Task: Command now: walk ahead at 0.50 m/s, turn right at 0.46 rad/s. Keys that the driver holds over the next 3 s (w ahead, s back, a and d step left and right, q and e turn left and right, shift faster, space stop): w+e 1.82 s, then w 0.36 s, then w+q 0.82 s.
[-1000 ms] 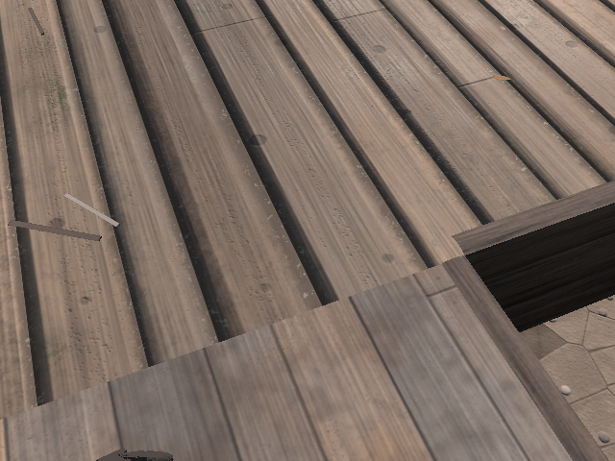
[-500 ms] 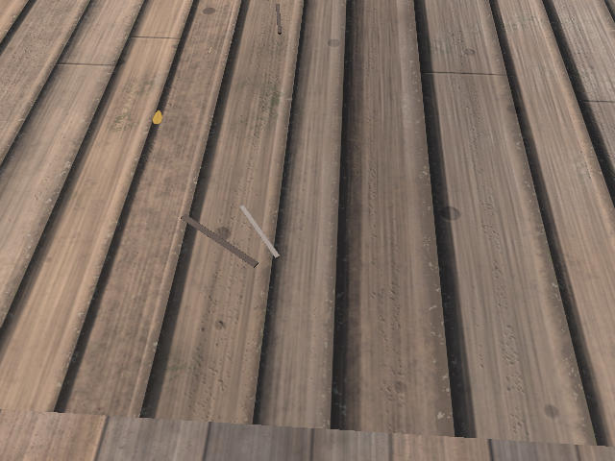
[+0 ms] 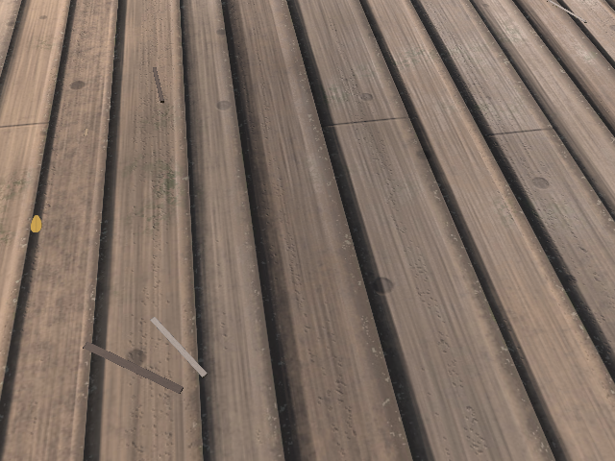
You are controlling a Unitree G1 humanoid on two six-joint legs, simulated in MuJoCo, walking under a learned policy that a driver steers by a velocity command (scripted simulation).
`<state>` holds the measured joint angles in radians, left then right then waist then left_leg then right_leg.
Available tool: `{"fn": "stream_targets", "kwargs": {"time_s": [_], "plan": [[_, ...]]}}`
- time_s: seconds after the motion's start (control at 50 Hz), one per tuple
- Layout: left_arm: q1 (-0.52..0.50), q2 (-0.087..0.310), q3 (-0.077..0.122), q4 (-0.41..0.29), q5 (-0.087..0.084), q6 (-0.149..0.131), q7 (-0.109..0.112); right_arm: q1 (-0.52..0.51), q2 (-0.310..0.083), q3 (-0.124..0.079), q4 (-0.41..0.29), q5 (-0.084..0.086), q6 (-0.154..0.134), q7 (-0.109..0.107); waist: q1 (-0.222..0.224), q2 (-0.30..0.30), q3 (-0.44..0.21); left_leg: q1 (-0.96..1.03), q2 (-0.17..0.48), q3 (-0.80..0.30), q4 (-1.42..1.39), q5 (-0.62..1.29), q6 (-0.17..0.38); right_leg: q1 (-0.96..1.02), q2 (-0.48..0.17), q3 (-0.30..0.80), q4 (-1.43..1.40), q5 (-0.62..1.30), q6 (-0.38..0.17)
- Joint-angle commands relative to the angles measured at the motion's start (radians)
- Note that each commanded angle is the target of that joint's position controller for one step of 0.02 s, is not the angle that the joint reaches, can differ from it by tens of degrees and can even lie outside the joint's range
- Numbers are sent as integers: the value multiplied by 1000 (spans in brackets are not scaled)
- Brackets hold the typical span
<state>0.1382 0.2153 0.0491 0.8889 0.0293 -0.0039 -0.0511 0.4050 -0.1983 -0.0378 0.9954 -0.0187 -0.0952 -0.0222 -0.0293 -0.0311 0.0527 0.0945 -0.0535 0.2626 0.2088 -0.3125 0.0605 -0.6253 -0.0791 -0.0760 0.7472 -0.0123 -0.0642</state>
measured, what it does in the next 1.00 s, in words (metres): walks ahead, turning right: right foot, then left foot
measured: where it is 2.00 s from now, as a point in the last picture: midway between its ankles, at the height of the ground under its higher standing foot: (518, 293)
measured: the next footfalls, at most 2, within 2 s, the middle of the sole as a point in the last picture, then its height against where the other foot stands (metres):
right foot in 0.12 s outside the picture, level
left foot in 0.66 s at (311, 413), level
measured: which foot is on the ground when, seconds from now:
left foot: down 0.00-0.14, up 0.16-0.64, down 0.66-1.00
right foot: up 0.00-0.10, down 0.12-0.68, up 0.70-1.00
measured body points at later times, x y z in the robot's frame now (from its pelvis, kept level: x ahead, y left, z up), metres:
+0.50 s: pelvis +0.27 -0.05 +0.01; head +0.30 -0.07 +0.45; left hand +0.34 +0.23 -0.12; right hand +0.38 -0.33 -0.11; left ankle +0.47 +0.09 -0.68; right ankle +0.18 -0.07 -0.74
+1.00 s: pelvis +0.53 -0.10 +0.01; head +0.56 -0.11 +0.46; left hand +0.82 +0.01 -0.10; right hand +0.39 -0.33 -0.12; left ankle +0.54 +0.01 -0.74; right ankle +0.55 -0.28 -0.67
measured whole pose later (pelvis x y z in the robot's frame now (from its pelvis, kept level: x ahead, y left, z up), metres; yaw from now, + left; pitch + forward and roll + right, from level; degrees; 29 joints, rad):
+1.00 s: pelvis +0.53 -0.10 +0.01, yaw -36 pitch +1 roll +2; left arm 0.13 0.29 0.06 0.74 0.03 0.00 -0.07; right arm 0.37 -0.26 -0.05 0.87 -0.02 -0.09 0.00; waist -0.04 -0.05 0.04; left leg -0.04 -0.01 0.19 0.26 -0.23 0.03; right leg -0.67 -0.06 0.02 0.93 -0.10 -0.04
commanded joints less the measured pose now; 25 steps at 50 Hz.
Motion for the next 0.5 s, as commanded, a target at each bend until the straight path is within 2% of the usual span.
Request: {"fn": "stream_targets", "kwargs": {"time_s": [0.02, 0.06, 0.08, 0.1, 0.12, 0.14, 0.16, 0.18, 0.2, 0.22, 0.24, 0.26, 0.3, 0.36, 0.44, 0.5], "plan": [[-112, 32, -3, -99, 3, -15, -6, 46, -138, -23, -18, -3, -1, -14, -1, 94, 68, -4, 312, -34, 1, 752, 49, 6, 37, -62, -87, -44, -41], [-62, 50, 5, -91, 4, -12, 0, 30, -167, -29, -18, -6, 8, -22, 34, 122, 23, 38, 321, -5, 124, 1047, 41, 99, 96, -100, -99, -140, -84], [-4, 63, 13, -77, 4, -12, 4, 16, -184, -35, -22, -8, 16, -25, 64, 136, -13, 47, 325, 4, 225, 1156, 44, 165, 130, -112, -101, -199, -110], [81, 84, 24, -55, 4, -16, 9, 4, -200, -39, -29, -10, 25, -23, 100, 137, -65, 31, 329, 3, 375, 1169, 50, 262, 159, -108, -126, -245, -137], [209, 114, 43, -17, 10, -25, 17, -13, -209, -42, -40, -6, 32, -17, 162, 106, -133, -56, 316, 10, 593, 1040, 38, 443, 179, -79, -213, -231, -170], [327, 208, 76, 7, 21, -28, 33, -24, -183, -37, -71, -1, 29, -9, 214, -2, -215, -269, 267, 15, 916, 657, 7, 663, 12, 161, -284, -327, -233], [254, 296, 98, -17, 1, -14, 36, -28, -102, -28, -149, 11, 18, 14, 123, -239, -266, -721, 5, -94, 1286, -209, -57, 908, -239, 747, -418, -300, -395], [252, 286, 94, -20, -22, -6, 36, -139, -162, -32, -178, 0, 3, 20, 150, -41, -227, -833, 56, -292, 1296, -147, -43, 870, -246, 741, -482, -241, -385], [201, 240, 81, -18, -24, -8, 44, -170, -147, -27, -193, 12, -12, 25, 117, 11, -121, -851, 106, -304, 1229, -56, -37, 761, -235, 615, -493, -177, -352], [165, 183, 67, -14, -22, -14, 47, -143, -145, -27, -178, 15, -17, 21, 62, 88, -39, -794, 142, -298, 1121, -11, -40, 627, -191, 520, -509, -48, -299], [130, 156, 57, -17, -26, -23, 53, -139, -140, -28, -178, -2, -4, 19, 27, 98, -20, -738, 165, -304, 1046, -3, -52, 553, -133, 437, -515, 27, -261], [111, 142, 50, -24, -29, -34, 56, -113, -129, -25, -172, -21, 17, 20, 5, 74, -29, -677, 172, -303, 1002, 7, -68, 503, -97, 384, -521, 87, -247], [134, 157, 49, -19, -35, -55, 53, -116, -118, -23, -182, -32, 50, 28, -7, 50, -38, -653, 170, -283, 936, 13, -95, 463, -56, 335, -527, 170, -242], [194, 192, 57, -16, -32, -62, 50, -225, -115, -20, -229, -29, 65, 34, 23, 19, -17, -712, 170, -260, 802, 112, -122, 455, -25, 324, -547, 167, -219], [275, 193, 57, -14, -30, -55, 49, -378, -121, -15, -285, -22, 65, 38, 87, -18, -10, -783, 147, -261, 617, 242, -127, 544, -11, 352, -528, 168, -178], [321, 198, 57, -14, -24, -52, 55, -466, -123, -7, -321, -16, 58, 44, 121, -29, -12, -796, 117, -263, 513, 279, -117, 618, -19, 379, -491, 216, -173]]}}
